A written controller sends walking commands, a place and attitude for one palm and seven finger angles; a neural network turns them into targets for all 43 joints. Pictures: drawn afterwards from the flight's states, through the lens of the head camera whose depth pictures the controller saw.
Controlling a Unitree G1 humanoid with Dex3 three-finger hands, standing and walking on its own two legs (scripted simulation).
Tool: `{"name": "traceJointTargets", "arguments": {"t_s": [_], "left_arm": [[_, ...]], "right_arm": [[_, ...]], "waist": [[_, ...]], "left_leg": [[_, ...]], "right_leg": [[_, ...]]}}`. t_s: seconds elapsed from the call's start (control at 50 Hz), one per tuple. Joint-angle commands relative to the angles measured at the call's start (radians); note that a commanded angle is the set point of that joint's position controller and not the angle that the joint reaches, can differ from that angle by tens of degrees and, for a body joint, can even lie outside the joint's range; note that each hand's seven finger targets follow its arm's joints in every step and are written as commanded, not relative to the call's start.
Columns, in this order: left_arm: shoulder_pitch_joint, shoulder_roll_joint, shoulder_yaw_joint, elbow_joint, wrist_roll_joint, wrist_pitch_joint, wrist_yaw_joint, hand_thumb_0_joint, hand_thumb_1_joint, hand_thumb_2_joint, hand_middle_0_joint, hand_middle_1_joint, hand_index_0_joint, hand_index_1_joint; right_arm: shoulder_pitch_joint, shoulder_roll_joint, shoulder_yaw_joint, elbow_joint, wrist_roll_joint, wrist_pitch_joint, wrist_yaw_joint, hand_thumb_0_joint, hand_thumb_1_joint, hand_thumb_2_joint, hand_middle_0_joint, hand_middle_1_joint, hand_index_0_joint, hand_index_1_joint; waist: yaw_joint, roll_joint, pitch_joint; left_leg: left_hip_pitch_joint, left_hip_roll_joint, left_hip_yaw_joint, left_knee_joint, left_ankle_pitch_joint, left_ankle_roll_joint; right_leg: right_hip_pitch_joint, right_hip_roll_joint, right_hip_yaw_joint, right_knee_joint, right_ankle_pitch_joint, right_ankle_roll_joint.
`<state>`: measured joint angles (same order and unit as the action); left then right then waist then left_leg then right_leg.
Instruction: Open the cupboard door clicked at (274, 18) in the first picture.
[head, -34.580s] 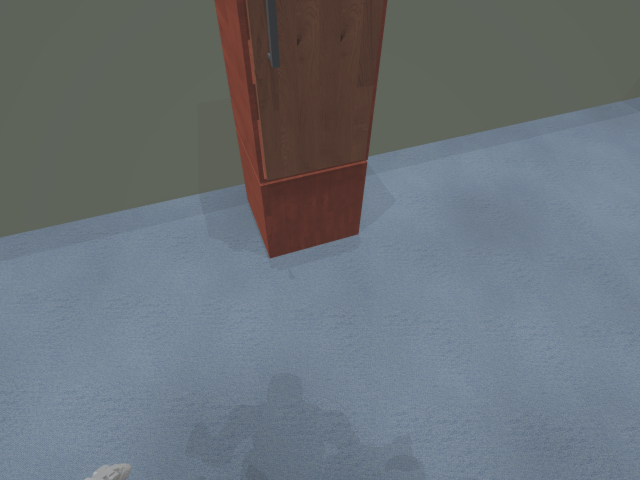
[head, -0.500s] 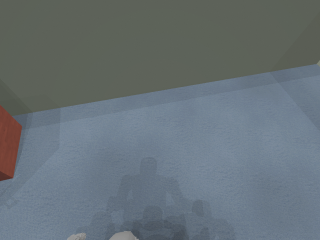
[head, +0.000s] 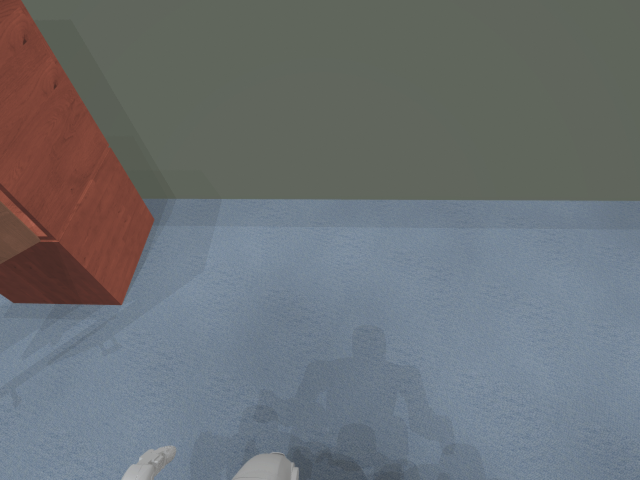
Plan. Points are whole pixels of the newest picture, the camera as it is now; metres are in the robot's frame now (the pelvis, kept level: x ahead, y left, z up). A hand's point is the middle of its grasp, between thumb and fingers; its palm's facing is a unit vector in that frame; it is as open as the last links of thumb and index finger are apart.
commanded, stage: turn to face it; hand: left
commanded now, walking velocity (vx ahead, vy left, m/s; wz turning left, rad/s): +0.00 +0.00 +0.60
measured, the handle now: out of the picture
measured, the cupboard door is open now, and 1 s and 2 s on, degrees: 46 46 46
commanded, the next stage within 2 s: take the last steps up to it in 1.22 s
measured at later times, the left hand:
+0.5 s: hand out of the picture +0.05 +0.25 -0.16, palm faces +0.31 -0.91 -0.27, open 7.4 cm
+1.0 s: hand out of the picture -0.02 +0.23 -0.18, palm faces +0.57 -0.79 -0.23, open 7.4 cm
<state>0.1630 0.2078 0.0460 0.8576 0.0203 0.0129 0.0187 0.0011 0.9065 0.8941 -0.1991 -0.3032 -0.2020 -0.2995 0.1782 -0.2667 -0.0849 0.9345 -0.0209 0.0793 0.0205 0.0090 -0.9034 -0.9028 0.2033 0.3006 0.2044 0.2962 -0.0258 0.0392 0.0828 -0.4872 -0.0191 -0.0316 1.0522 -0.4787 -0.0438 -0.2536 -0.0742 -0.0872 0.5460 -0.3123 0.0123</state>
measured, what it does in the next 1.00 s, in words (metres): steps on the spot, turning left: left foot, then right foot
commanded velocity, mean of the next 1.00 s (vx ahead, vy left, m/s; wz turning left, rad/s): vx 0.00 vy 0.00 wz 0.54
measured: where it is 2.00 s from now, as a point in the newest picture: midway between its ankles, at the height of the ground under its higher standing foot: outside the picture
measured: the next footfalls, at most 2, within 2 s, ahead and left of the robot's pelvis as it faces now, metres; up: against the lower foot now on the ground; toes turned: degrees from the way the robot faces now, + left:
left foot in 0.22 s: +0.04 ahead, +0.14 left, +0.00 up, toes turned +12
right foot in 0.56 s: +0.11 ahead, -0.12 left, +0.00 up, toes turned +17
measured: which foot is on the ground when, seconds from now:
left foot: up 0.00-0.20, down 0.22-0.56, up 0.58-0.86, down 0.88-1.00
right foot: down 0.00-0.22, up 0.24-0.54, down 0.56-0.86, up 0.88-1.00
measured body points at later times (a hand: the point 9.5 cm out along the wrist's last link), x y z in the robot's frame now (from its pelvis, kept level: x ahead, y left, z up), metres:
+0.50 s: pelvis +0.03 +0.01 +0.00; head +0.08 +0.03 +0.45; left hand +0.04 +0.29 -0.14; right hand +0.18 -0.21 -0.14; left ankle +0.01 +0.13 -0.73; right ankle +0.06 -0.14 -0.70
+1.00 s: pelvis +0.05 +0.02 -0.01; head +0.09 +0.07 +0.44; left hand -0.04 +0.27 -0.16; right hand +0.29 -0.13 -0.13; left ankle +0.01 +0.11 -0.73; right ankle +0.09 -0.13 -0.67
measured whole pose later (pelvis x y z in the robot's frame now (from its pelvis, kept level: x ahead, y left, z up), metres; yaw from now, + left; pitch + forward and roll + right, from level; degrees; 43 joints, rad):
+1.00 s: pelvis +0.05 +0.02 -0.01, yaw +34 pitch +1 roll +0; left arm 0.21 0.25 0.07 0.93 0.01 0.07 0.01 0.00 0.91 0.89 -0.20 -0.30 -0.20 -0.30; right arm 0.14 -0.22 -0.04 0.89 -0.03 0.02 0.00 0.01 -0.90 -0.90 0.20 0.30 0.20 0.30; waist 0.00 -0.05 0.09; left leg -0.34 0.00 0.03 0.61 -0.30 0.02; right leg -0.43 -0.10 -0.05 1.08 -0.53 0.08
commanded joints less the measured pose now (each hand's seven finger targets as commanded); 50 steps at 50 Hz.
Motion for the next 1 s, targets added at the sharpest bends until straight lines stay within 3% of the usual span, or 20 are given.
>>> {"name": "traceJointTargets", "arguments": {"t_s": [0.0, 0.1, 0.16, 0.18, 0.2, 0.22, 0.3, 0.42, 0.48, 0.5, 0.54, 0.58, 0.64, 0.74, 0.8, 0.82, 0.84, 0.86, 0.9, 0.98], "left_arm": [[0.034, 0.177, 0.041, -0.054, 0.004, -0.019, 0.014, 0.0, 0.9, 0.9, -0.2, -0.3, -0.2, -0.3], [0.115, 0.225, 0.058, -0.021, 0.009, -0.02, 0.009, 0.0, 0.9, 0.9, -0.2, -0.3, -0.2, -0.3], [0.079, 0.219, 0.062, -0.029, -0.009, -0.012, -0.002, 0.0, 0.9, 0.9, -0.2, -0.3, -0.2, -0.3], [0.079, 0.157, 0.054, -0.062, -0.016, -0.006, -0.008, 0.0, 0.9, 0.9, -0.2, -0.3, -0.2, -0.3], [0.007, 0.118, 0.029, -0.099, -0.015, 0.0, -0.006, 0.0, 0.9, 0.9, -0.2, -0.3, -0.2, -0.3], [-0.023, 0.138, 0.034, -0.11, -0.01, 0.011, -0.002, 0.0, 0.9, 0.9, -0.2, -0.3, -0.2, -0.3], [-0.003, 0.129, 0.044, -0.057, -0.002, 0.024, -0.012, 0.0, 0.9, 0.9, -0.2, -0.3, -0.2, -0.3], [0.005, 0.108, 0.037, -0.054, -0.009, 0.014, -0.013, 0.0, 0.9, 0.9, -0.2, -0.3, -0.2, -0.3], [0.08, 0.121, 0.043, -0.04, -0.012, 0.004, -0.007, 0.0, 0.9, 0.9, -0.2, -0.3, -0.2, -0.3], [0.122, 0.154, 0.051, -0.033, -0.009, -0.007, -0.002, 0.0, 0.9, 0.9, -0.2, -0.3, -0.2, -0.3], [0.152, 0.292, 0.075, -0.034, 0.011, -0.019, 0.012, 0.0, 0.9, 0.9, -0.2, -0.3, -0.2, -0.3], [0.064, 0.217, 0.05, -0.054, 0.004, -0.023, 0.015, 0.0, 0.9, 0.9, -0.2, -0.3, -0.2, -0.3], [0.017, 0.165, 0.036, -0.061, 0.0, -0.02, 0.015, 0.0, 0.9, 0.9, -0.2, -0.3, -0.2, -0.3], [0.119, 0.224, 0.058, -0.021, 0.008, -0.022, 0.011, 0.0, 0.9, 0.9, -0.2, -0.3, -0.2, -0.3], [0.108, 0.226, 0.06, -0.012, -0.002, -0.019, 0.001, 0.0, 0.9, 0.9, -0.2, -0.3, -0.2, -0.3], [0.092, 0.209, 0.057, -0.028, -0.011, -0.017, -0.003, 0.0, 0.9, 0.9, -0.2, -0.3, -0.2, -0.3], [0.083, 0.136, 0.042, -0.065, -0.019, -0.012, -0.009, 0.0, 0.9, 0.9, -0.2, -0.3, -0.2, -0.3], [0.024, 0.116, 0.027, -0.088, -0.016, -0.001, -0.003, 0.0, 0.9, 0.9, -0.2, -0.3, -0.2, -0.3], [-0.021, 0.122, 0.033, -0.089, -0.007, 0.014, 0.005, 0.0, 0.9, 0.9, -0.2, -0.3, -0.2, -0.3], [0.022, 0.096, 0.033, -0.028, -0.007, 0.024, -0.01, 0.0, 0.9, 0.9, -0.2, -0.3, -0.2, -0.3]], "right_arm": [[-0.068, -0.041, -0.01, -0.105, 0.011, -0.027, 0.01, 0.0, -0.9, -0.9, 0.2, 0.3, 0.2, 0.3], [-0.108, -0.014, 0.008, -0.121, 0.015, -0.045, 0.014, 0.0, -0.9, -0.9, 0.2, 0.3, 0.2, 0.3], [0.013, -0.082, -0.007, -0.093, 0.007, -0.056, 0.008, 0.0, -0.9, -0.9, 0.2, 0.3, 0.2, 0.3], [0.089, -0.193, -0.034, -0.085, -0.003, -0.066, -0.001, 0.0, -0.9, -0.9, 0.2, 0.3, 0.2, 0.3], [0.16, -0.26, -0.051, -0.072, 0.001, -0.061, -0.013, 0.0, -0.9, -0.9, 0.2, 0.3, 0.2, 0.3], [0.168, -0.266, -0.051, -0.06, -0.003, -0.057, -0.02, 0.0, -0.9, -0.9, 0.2, 0.3, 0.2, 0.3], [-0.025, -0.179, -0.023, -0.103, -0.007, -0.065, -0.037, 0.0, -0.9, -0.9, 0.2, 0.3, 0.2, 0.3], [-0.005, -0.18, -0.032, -0.092, -0.009, -0.059, -0.034, 0.0, -0.9, -0.9, 0.2, 0.3, 0.2, 0.3], [-0.046, -0.171, -0.033, -0.105, -0.002, -0.052, -0.031, 0.0, -0.9, -0.9, 0.2, 0.3, 0.2, 0.3], [-0.065, -0.149, -0.03, -0.113, 0.006, -0.051, -0.028, 0.0, -0.9, -0.9, 0.2, 0.3, 0.2, 0.3], [-0.078, -0.069, -0.019, -0.15, 0.012, -0.052, -0.017, 0.0, -0.9, -0.9, 0.2, 0.3, 0.2, 0.3], [-0.038, -0.082, -0.025, -0.118, 0.003, -0.037, -0.004, 0.0, -0.9, -0.9, 0.2, 0.3, 0.2, 0.3], [-0.062, -0.057, -0.015, -0.101, 0.005, -0.028, 0.006, 0.0, -0.9, -0.9, 0.2, 0.3, 0.2, 0.3], [-0.123, -0.01, 0.012, -0.116, 0.014, -0.045, 0.014, 0.0, -0.9, -0.9, 0.2, 0.3, 0.2, 0.3], [-0.036, -0.038, 0.008, -0.098, 0.008, -0.055, 0.01, 0.0, -0.9, -0.9, 0.2, 0.3, 0.2, 0.3], [0.033, -0.09, -0.007, -0.084, 0.003, -0.062, 0.005, 0.0, -0.9, -0.9, 0.2, 0.3, 0.2, 0.3], [0.121, -0.206, -0.034, -0.073, -0.005, -0.074, -0.005, 0.0, -0.9, -0.9, 0.2, 0.3, 0.2, 0.3], [0.176, -0.251, -0.043, -0.053, 0.002, -0.066, -0.021, 0.0, -0.9, -0.9, 0.2, 0.3, 0.2, 0.3], [0.125, -0.207, -0.029, -0.067, -0.005, -0.07, -0.031, 0.0, -0.9, -0.9, 0.2, 0.3, 0.2, 0.3], [0.011, -0.142, -0.005, -0.078, -0.009, -0.075, -0.047, 0.0, -0.9, -0.9, 0.2, 0.3, 0.2, 0.3]], "waist": [[0.028, -0.274, -0.085], [0.068, -0.248, -0.135], [-0.012, -0.142, -0.172], [-0.049, 0.143, -0.23], [-0.083, 0.254, -0.244], [-0.084, 0.158, -0.236], [0.004, 0.163, -0.095], [0.0, 0.124, -0.148], [0.041, 0.108, -0.152], [0.068, 0.048, -0.164], [0.093, -0.363, -0.14], [0.031, -0.222, -0.088], [0.013, -0.313, -0.051], [0.068, -0.236, -0.114], [0.023, -0.208, -0.152], [-0.022, -0.101, -0.194], [-0.06, 0.201, -0.252], [-0.079, 0.235, -0.279], [-0.059, 0.12, -0.205], [0.006, 0.12, -0.117]], "left_leg": [[-0.052, 0.05, 0.058, -0.011, 0.008, -0.029], [0.067, 0.021, 0.143, -0.353, 0.042, -0.014], [0.341, 0.036, 0.104, -0.611, 0.344, 0.021], [0.524, 0.282, -0.228, -0.646, 0.628, 0.133], [0.547, 0.431, -0.396, -0.663, 0.908, 0.263], [0.503, 0.45, -0.377, -0.66, 0.789, 0.304], [0.257, 0.263, -0.239, -0.712, 0.444, 0.192], [0.275, 0.223, -0.259, -0.679, 0.506, 0.188], [0.18, 0.187, -0.276, -0.614, 0.504, 0.158], [0.098, 0.138, -0.25, -0.548, 0.431, 0.116], [-0.12, -0.056, 0.002, -0.092, -0.132, -0.003], [-0.09, 0.018, -0.043, 0.145, -0.033, 0.004], [-0.101, 0.053, 0.025, 0.093, 0.016, -0.025], [0.031, 0.029, 0.132, -0.296, 0.035, -0.016], [0.224, 0.002, 0.149, -0.533, 0.224, 0.008], [0.388, 0.061, 0.077, -0.606, 0.421, 0.04], [0.56, 0.342, -0.305, -0.631, 0.793, 0.182], [0.557, 0.438, -0.385, -0.642, 1.015, 0.292], [0.416, 0.39, -0.326, -0.669, 0.705, 0.283], [0.31, 0.269, -0.198, -0.683, 0.667, 0.212]], "right_leg": [[0.155, -0.247, 0.078, -0.184, 0.544, -0.116], [0.238, -0.274, 0.037, -0.067, 0.665, -0.103], [0.06, -0.24, -0.052, 0.133, 0.51, -0.007], [-0.19, -0.115, -0.099, 0.357, 0.065, 0.07], [-0.328, -0.045, -0.022, 0.541, -0.363, 0.093], [-0.343, -0.058, 0.068, 0.627, -0.339, 0.077], [-0.28, -0.041, 0.092, 0.552, -0.134, 0.071], [-0.13, 0.033, 0.051, 0.261, -0.128, 0.062], [0.053, 0.059, 0.042, 0.024, 0.004, 0.053], [0.174, 0.021, 0.082, -0.127, 0.076, 0.045], [0.221, -0.417, 0.481, -0.302, 0.198, -0.139], [0.071, -0.344, 0.324, -0.274, 0.176, -0.165], [0.114, -0.251, 0.11, -0.207, 0.488, -0.119], [0.233, -0.274, 0.035, -0.082, 0.692, -0.107], [0.154, -0.243, -0.029, 0.055, 0.63, -0.038], [0.032, -0.221, -0.065, 0.19, 0.515, 0.007], [-0.237, -0.077, -0.098, 0.429, -0.084, 0.086], [-0.303, -0.039, 0.017, 0.572, -0.372, 0.082], [-0.315, -0.054, 0.074, 0.636, -0.29, 0.064], [-0.241, -0.026, 0.073, 0.503, -0.162, 0.061]]}}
